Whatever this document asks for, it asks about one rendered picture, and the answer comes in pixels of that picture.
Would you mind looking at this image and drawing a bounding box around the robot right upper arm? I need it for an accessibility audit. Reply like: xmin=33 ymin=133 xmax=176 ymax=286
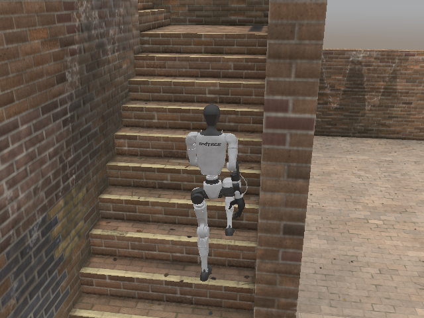
xmin=225 ymin=133 xmax=238 ymax=172

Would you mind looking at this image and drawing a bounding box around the right robot hand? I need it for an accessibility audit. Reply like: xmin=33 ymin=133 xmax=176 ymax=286
xmin=229 ymin=197 xmax=245 ymax=219

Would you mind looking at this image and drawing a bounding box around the robot left upper arm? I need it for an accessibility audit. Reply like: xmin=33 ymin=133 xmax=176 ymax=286
xmin=185 ymin=132 xmax=198 ymax=166

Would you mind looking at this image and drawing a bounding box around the left robot shin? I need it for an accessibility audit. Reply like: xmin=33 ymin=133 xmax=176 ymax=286
xmin=197 ymin=227 xmax=209 ymax=272

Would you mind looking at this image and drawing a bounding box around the robot right forearm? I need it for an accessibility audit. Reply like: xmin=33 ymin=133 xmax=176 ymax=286
xmin=230 ymin=162 xmax=243 ymax=199

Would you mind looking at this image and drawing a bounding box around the humanoid robot torso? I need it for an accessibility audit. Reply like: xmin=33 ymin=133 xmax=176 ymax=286
xmin=195 ymin=130 xmax=227 ymax=199

